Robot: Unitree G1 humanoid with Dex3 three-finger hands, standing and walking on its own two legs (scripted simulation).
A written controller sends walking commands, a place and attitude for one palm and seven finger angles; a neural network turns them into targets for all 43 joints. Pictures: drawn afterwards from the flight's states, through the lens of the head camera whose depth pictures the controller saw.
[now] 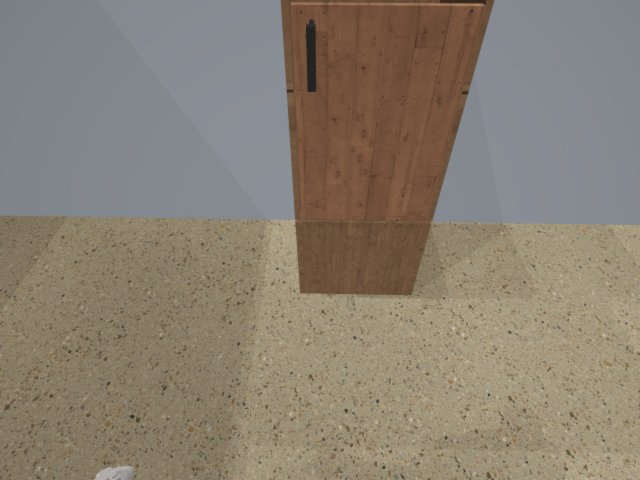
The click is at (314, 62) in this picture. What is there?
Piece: cupboard door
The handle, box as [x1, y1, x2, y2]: [306, 19, 315, 91]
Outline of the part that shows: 309,19 309,23 306,24 307,87 308,91 315,91 315,24 313,23 313,19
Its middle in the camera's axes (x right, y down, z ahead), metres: -0.02 -0.39 +0.83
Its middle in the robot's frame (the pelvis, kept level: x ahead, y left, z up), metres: +0.90 +0.07 +0.16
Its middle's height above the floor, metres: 0.93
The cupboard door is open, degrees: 0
